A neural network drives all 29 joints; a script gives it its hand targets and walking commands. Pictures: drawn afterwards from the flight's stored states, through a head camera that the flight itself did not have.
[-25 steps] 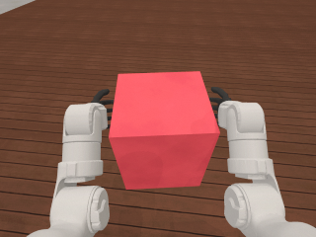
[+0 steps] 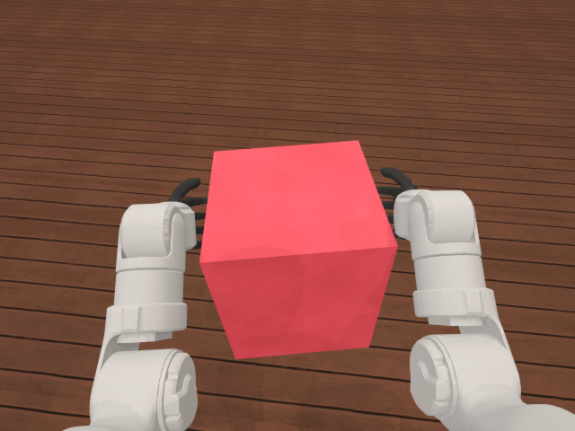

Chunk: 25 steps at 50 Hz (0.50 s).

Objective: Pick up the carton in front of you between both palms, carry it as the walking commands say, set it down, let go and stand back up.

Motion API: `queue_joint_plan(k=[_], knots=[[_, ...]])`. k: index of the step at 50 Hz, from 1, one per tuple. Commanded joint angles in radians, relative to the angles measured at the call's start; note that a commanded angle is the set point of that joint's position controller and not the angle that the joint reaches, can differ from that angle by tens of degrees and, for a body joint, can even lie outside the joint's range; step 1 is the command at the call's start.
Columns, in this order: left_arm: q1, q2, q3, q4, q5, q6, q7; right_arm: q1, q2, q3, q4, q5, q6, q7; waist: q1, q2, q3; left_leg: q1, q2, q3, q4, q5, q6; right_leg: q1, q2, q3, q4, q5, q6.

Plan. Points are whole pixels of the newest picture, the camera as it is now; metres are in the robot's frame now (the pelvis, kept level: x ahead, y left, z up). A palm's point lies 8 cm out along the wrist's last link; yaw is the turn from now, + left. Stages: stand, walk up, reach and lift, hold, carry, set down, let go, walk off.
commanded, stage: carry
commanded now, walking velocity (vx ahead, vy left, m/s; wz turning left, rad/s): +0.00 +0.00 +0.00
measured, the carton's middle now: (294, 253) +0.36 +0.01 +0.05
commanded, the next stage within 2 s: none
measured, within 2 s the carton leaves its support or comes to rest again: neither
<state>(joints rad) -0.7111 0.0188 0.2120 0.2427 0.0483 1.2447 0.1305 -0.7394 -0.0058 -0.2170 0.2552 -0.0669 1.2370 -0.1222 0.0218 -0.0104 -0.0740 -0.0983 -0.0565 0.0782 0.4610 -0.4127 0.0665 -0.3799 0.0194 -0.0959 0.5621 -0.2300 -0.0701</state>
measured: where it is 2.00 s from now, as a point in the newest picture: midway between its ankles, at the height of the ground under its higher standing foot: (298, 261)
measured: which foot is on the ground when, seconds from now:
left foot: down 0.00-0.48, up 0.50-0.78, down 0.80-1.00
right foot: down 0.00-0.78, up 0.80-1.00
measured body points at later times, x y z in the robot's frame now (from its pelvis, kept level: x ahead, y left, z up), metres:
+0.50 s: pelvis +0.09 -0.01 -0.02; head +0.04 -0.01 +0.42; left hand +0.45 +0.14 +0.16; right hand +0.45 -0.16 +0.16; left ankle -0.09 +0.07 -0.68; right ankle +0.04 -0.08 -0.73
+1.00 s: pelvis +0.31 +0.03 +0.00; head +0.35 +0.04 +0.45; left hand +0.72 +0.13 +0.12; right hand +0.67 -0.17 +0.13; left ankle +0.37 +0.09 -0.73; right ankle +0.31 -0.11 -0.64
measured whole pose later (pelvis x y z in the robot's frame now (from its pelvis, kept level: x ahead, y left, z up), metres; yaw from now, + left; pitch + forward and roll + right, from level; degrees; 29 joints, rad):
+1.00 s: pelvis +0.31 +0.03 +0.00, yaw -4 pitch +3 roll -1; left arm -0.86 0.00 0.30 0.23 0.09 1.32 0.14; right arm -0.80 0.00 -0.26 0.20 -0.05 1.29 -0.14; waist -0.08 -0.01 0.03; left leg -0.38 -0.02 0.10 0.50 -0.18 0.09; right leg -0.64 -0.03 0.00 1.18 -0.35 -0.03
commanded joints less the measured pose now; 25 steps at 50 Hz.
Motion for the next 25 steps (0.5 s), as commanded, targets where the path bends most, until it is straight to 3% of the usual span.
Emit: queue_joint_plan(k=[1,2,3,5,6,7,8,9,10,11,12,13,14,15,16,17,18,19,20,21,22,23,24,25], knots=[[-0.764,-1.122,-0.541,-0.16,-0.427,-0.029,-0.22,-0.661,1.144,0.529,-0.085,0.414,-0.017,0.212,-0.006,-0.012,-0.433,0.038,0.137,-0.074,-0.003,0.522,-0.042,0.304,-0.139,0.142,0.0,0.579,-0.065],[-0.76,-1.161,-0.553,-0.142,-0.425,-0.031,-0.227,-0.731,1.146,0.541,-0.136,0.425,-0.023,0.217,-0.008,0.008,-0.433,0.075,0.148,-0.079,-0.02,0.528,-0.05,0.28,-0.153,0.152,0.008,0.535,-0.068],[-0.729,-1.135,-0.552,-0.139,-0.415,-0.031,-0.231,-0.683,1.152,0.541,-0.082,0.421,-0.017,0.22,-0.015,0.011,-0.447,0.086,0.143,-0.088,-0.028,0.515,-0.049,0.26,-0.147,0.15,-0.004,0.516,-0.07],[-0.723,-1.135,-0.535,-0.105,-0.424,-0.03,-0.234,-0.62,1.13,0.516,-0.038,0.408,-0.018,0.229,-0.009,0.011,-0.447,0.086,0.139,-0.07,-0.042,0.52,-0.049,0.287,-0.149,0.146,0.006,0.569,-0.07],[-0.766,-1.154,-0.564,-0.174,-0.423,-0.039,-0.24,-0.67,1.167,0.54,-0.074,0.417,-0.026,0.235,-0.014,0.009,-0.446,0.073,0.141,-0.086,-0.041,0.569,-0.053,0.305,-0.151,0.15,0.007,0.623,-0.081],[-0.843,-1.144,-0.578,-0.231,-0.442,-0.041,-0.234,-0.664,1.159,0.523,-0.089,0.409,-0.033,0.238,-0.009,0.036,-0.442,0.093,0.134,-0.067,-0.055,0.473,-0.05,0.28,-0.144,0.149,-0.004,0.526,-0.084],[-0.854,-1.153,-0.573,-0.205,-0.449,-0.047,-0.23,-0.76,1.176,0.554,-0.135,0.438,-0.037,0.236,-0.015,0.006,-0.423,0.084,0.124,-0.054,-0.111,0.351,-0.053,0.274,-0.137,0.128,-0.013,0.414,-0.091],[-0.908,-1.115,-0.583,-0.273,-0.445,-0.043,-0.226,-0.747,1.172,0.564,-0.143,0.444,-0.036,0.235,-0.02,0.001,-0.403,0.095,0.126,-0.062,-0.093,0.314,-0.049,0.258,-0.129,0.13,-0.013,0.289,-0.088],[-0.871,-1.135,-0.594,-0.239,-0.454,-0.038,-0.219,-0.812,1.15,0.577,-0.209,0.464,-0.037,0.228,-0.026,0.037,-0.427,0.129,0.121,-0.071,-0.065,0.218,-0.015,0.224,-0.133,0.154,-0.019,0.167,-0.091],[-0.894,-1.125,-0.584,-0.286,-0.471,-0.035,-0.218,-0.783,1.124,0.577,-0.225,0.46,-0.027,0.221,-0.031,0.055,-0.389,0.131,0.124,-0.094,-0.065,0.103,0.02,0.16,-0.11,0.152,0.001,-0.045,-0.078],[-0.882,-1.104,-0.585,-0.261,-0.454,-0.021,-0.211,-0.778,1.107,0.587,-0.199,0.459,-0.017,0.214,-0.046,0.051,-0.391,0.124,0.15,-0.146,-0.038,-0.004,0.045,0.113,-0.12,0.179,-0.001,-0.16,-0.067],[-0.911,-1.091,-0.594,-0.289,-0.477,-0.015,-0.203,-0.787,1.083,0.594,-0.249,0.461,-0.013,0.204,-0.068,0.055,-0.365,0.132,0.191,-0.204,-0.071,0.004,0.075,0.057,-0.077,0.127,0.043,-0.194,-0.064],[-0.868,-1.065,-0.571,-0.244,-0.458,0.003,-0.196,-0.797,1.044,0.591,-0.261,0.457,-0.005,0.193,-0.08,0.127,-0.311,0.164,0.233,-0.241,-0.075,0.1,0.086,-0.05,-0.037,0.062,0.114,-0.161,-0.065],[-0.861,-1.079,-0.593,-0.272,-0.456,0.013,-0.2,-0.86,1.038,0.599,-0.329,0.463,0.001,0.187,-0.073,0.205,-0.315,0.225,0.266,-0.281,-0.037,0.133,0.114,-0.137,-0.036,0.059,0.159,-0.197,-0.044],[-0.831,-1.03,-0.533,-0.182,-0.426,0.032,-0.197,-0.822,1.01,0.599,-0.252,0.459,0.026,0.182,-0.068,0.116,-0.314,0.238,0.28,-0.304,0.019,0.251,0.122,-0.147,-0.025,0.038,0.185,-0.18,-0.039],[-0.796,-0.995,-0.51,-0.153,-0.406,0.045,-0.188,-0.739,0.995,0.577,-0.195,0.449,0.037,0.184,-0.079,0.104,-0.265,0.229,0.269,-0.289,0.026,0.367,0.118,-0.179,-0.014,0.006,0.196,-0.165,-0.038],[-0.755,-0.978,-0.484,-0.069,-0.395,0.06,-0.192,-0.722,0.934,0.549,-0.167,0.426,0.051,0.19,-0.064,0.092,-0.266,0.172,0.271,-0.269,0.075,0.354,0.119,-0.125,-0.013,0.027,0.171,-0.228,-0.038],[-0.747,-0.93,-0.445,-0.041,-0.352,0.063,-0.194,-0.752,0.972,0.544,-0.106,0.439,0.064,0.197,-0.041,0.042,-0.258,0.052,0.252,-0.239,0.151,0.403,0.091,-0.034,-0.021,0.086,0.132,-0.22,-0.07],[-0.745,-0.912,-0.424,0.004,-0.346,0.068,-0.205,-0.775,0.966,0.509,-0.051,0.432,0.073,0.208,0.003,0.025,-0.255,-0.154,0.191,-0.134,0.276,0.541,0.044,0.189,-0.043,0.174,0.049,-0.124,-0.113],[-0.732,-0.898,-0.386,0.054,-0.328,0.066,-0.205,-0.82,0.983,0.515,-0.036,0.442,0.074,0.214,0.089,-0.2,-0.283,-0.437,0.066,0.004,0.538,0.522,-0.036,0.465,-0.168,0.41,-0.071,0.199,-0.189],[-0.79,-0.921,-0.381,0.059,-0.354,0.062,-0.209,-0.894,1.016,0.494,-0.039,0.463,0.063,0.219,0.117,-0.386,-0.277,-0.745,-0.049,0.017,0.784,-0.142,-0.058,0.656,-0.334,0.622,-0.147,0.51,-0.308],[-0.836,-0.971,-0.407,0.008,-0.366,0.048,-0.212,-0.956,1.029,0.484,-0.069,0.484,0.051,0.224,0.126,-0.249,-0.245,-0.786,-0.001,-0.045,0.892,-0.219,-0.047,0.603,-0.351,0.669,-0.157,0.508,-0.337],[-0.816,-0.989,-0.366,0.039,-0.372,0.051,-0.219,-0.963,1.062,0.449,-0.011,0.485,0.044,0.225,0.101,-0.099,-0.234,-0.82,0.035,-0.069,1.001,-0.18,-0.034,0.563,-0.318,0.587,-0.15,0.453,-0.286],[-0.924,-1.017,-0.409,-0.059,-0.406,0.04,-0.224,-0.936,1.076,0.436,-0.025,0.467,0.045,0.226,0.089,-0.028,-0.249,-0.838,0.043,-0.075,0.985,-0.161,-0.015,0.576,-0.292,0.548,-0.129,0.443,-0.243]])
